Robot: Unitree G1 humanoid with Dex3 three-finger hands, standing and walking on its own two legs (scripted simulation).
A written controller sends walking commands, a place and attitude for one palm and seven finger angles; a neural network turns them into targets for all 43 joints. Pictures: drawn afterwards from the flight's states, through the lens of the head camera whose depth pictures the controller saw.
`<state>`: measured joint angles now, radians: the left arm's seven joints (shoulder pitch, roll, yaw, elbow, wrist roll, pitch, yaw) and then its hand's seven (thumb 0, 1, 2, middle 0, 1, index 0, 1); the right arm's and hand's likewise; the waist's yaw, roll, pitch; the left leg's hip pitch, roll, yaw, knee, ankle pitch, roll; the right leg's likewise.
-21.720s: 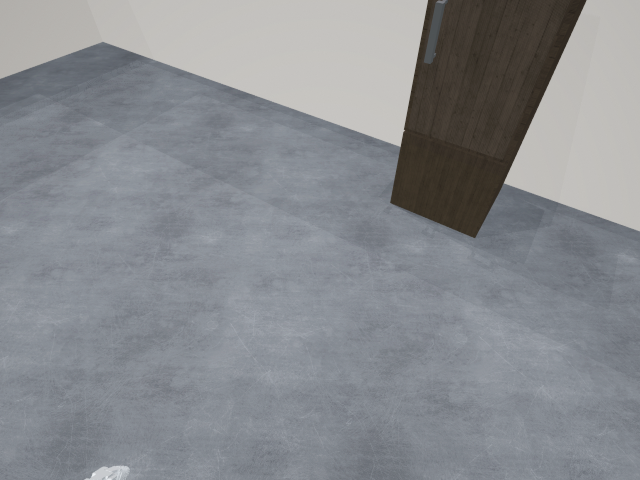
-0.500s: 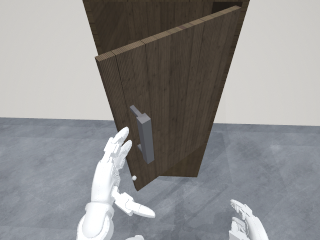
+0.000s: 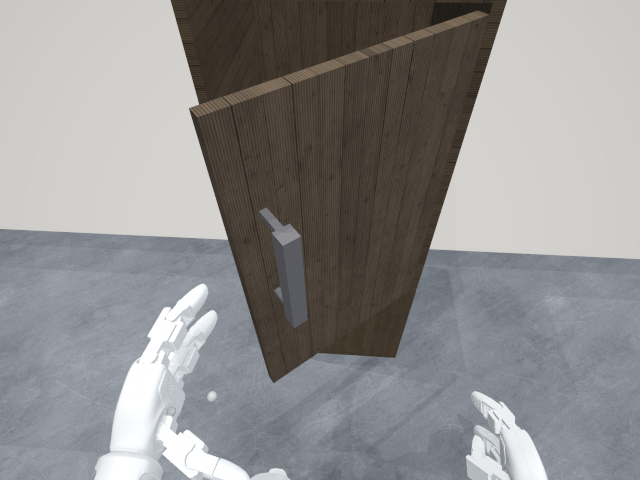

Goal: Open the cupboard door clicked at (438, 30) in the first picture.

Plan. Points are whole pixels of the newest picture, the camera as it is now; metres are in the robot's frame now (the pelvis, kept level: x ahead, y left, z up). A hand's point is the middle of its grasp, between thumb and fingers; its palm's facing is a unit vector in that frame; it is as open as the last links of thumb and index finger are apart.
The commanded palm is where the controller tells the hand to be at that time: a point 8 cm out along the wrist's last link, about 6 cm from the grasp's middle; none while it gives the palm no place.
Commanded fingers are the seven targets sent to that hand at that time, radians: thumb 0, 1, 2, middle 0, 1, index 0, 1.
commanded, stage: slide the hand sideways off the handle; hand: left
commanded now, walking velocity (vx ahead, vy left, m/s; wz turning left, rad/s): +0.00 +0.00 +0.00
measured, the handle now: (283, 271) +0.35 +0.07 +0.08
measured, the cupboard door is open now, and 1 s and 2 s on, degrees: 40 40 40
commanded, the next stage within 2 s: draw the hand back to the body in 0.02 s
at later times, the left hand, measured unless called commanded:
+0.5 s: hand (164, 386) +0.19 +0.16 +0.12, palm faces -0.02 -1.00 -0.06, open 16.3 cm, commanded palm +0.17 +0.22 +0.13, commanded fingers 0.00 -0.50 0.30 -0.15 -0.30 -0.15 -0.30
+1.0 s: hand (55, 356) +0.20 +0.24 +0.17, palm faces +0.30 -0.88 -0.36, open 13.0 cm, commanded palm +0.15 +0.29 +0.19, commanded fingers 0.00 0.38 0.68 -0.18 -0.30 -0.18 -0.30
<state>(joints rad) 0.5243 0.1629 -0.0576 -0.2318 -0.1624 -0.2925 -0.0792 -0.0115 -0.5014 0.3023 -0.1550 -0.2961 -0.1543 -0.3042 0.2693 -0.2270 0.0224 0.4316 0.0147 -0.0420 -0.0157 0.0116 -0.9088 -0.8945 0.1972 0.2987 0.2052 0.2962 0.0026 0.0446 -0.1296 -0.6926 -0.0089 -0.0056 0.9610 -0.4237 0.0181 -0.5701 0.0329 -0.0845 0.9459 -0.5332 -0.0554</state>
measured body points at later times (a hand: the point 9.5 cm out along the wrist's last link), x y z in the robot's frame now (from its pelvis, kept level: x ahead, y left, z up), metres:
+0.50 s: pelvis +0.00 +0.01 +0.01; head +0.00 -0.01 +0.46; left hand +0.19 +0.21 +0.12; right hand +0.18 -0.22 -0.06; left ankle +0.03 +0.11 -0.68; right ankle -0.03 -0.08 -0.68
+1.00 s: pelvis +0.01 +0.02 +0.05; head +0.00 +0.00 +0.50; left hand +0.17 +0.28 +0.19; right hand +0.20 -0.18 -0.03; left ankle +0.03 +0.11 -0.68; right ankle -0.03 -0.08 -0.68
